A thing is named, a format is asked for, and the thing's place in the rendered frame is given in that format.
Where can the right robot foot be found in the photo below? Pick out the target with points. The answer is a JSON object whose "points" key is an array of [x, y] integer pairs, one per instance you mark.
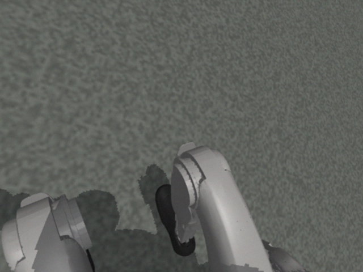
{"points": [[167, 216]]}

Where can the right robot hand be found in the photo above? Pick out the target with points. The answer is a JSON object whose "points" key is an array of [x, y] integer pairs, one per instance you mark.
{"points": [[282, 261]]}

